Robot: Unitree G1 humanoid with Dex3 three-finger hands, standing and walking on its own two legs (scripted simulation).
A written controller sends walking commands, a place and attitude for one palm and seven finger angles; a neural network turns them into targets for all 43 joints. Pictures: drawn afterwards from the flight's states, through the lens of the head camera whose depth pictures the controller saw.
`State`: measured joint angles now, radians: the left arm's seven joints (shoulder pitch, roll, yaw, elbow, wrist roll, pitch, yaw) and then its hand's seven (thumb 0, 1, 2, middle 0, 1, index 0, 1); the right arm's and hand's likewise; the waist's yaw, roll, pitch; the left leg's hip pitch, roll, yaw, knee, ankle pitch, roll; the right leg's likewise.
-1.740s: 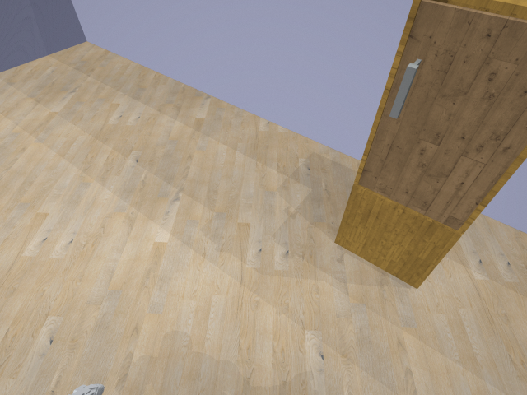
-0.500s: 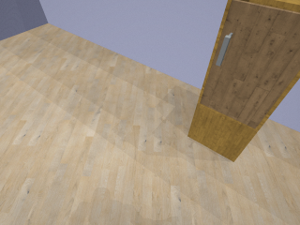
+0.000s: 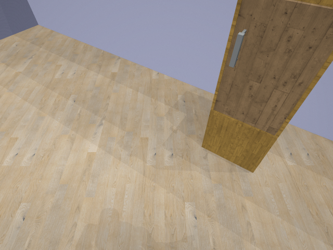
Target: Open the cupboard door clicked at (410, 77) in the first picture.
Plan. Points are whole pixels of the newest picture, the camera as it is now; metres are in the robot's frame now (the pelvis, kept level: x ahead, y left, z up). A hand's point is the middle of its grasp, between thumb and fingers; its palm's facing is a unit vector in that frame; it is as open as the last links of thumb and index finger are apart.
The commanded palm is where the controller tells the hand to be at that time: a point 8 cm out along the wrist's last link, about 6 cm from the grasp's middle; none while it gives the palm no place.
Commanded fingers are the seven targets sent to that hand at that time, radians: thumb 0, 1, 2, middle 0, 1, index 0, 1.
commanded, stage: turn to face it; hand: left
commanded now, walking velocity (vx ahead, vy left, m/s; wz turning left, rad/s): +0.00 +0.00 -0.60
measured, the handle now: (238, 48) +0.86 -0.23 +0.05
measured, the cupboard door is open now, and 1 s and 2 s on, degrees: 0 0 0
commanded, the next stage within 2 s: take the last steps up to it in 0.82 s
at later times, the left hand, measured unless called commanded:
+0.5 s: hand out of the picture +0.05 +0.16 -0.16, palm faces -0.18 -0.95 -0.25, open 7.3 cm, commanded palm none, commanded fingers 0.00 0.90 0.90 -0.20 -0.30 -0.20 -0.30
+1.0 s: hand out of the picture +0.13 +0.20 -0.17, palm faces -0.43 -0.88 -0.20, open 7.3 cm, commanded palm none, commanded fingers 0.00 0.90 0.90 -0.20 -0.30 -0.20 -0.30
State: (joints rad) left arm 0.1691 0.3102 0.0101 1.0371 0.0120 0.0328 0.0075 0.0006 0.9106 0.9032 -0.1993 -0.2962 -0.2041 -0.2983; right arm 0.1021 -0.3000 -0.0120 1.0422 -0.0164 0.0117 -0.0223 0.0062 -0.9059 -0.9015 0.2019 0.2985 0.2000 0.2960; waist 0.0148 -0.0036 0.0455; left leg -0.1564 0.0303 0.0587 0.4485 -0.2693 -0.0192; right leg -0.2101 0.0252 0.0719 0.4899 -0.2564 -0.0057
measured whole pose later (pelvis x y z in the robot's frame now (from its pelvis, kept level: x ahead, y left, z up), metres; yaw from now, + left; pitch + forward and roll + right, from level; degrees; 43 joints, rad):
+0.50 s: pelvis -0.03 -0.02 +0.00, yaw -14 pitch +1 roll +2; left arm 0.28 0.19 0.04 0.93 0.02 0.03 0.00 0.00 0.91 0.90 -0.20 -0.30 -0.21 -0.30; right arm 0.13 -0.25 -0.06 0.94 -0.02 0.06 -0.02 0.01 -0.91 -0.90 0.20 0.30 0.20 0.30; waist 0.03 0.00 0.06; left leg -0.45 0.04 -0.02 1.02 -0.36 -0.07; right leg -0.30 0.09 0.11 0.46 -0.16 -0.07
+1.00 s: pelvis -0.03 +0.05 +0.00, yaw -27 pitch +0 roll -2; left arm 0.20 0.25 0.06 0.95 0.02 0.07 -0.02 0.00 0.91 0.90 -0.19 -0.30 -0.20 -0.30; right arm 0.28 -0.17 -0.02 0.98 -0.03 0.00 -0.03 0.01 -0.90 -0.90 0.20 0.30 0.20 0.30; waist -0.02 -0.02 0.04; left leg -0.16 0.04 0.10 0.46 -0.30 0.03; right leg -0.39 -0.01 0.00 0.87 -0.43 0.05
